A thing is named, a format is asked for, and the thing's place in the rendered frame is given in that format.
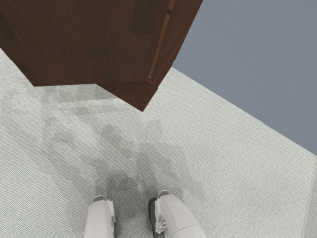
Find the robot right shin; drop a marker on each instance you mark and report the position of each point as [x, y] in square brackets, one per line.
[161, 227]

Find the cupboard door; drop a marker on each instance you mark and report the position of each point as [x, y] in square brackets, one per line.
[76, 42]

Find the robot right thigh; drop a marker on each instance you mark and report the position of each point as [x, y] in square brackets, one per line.
[180, 222]

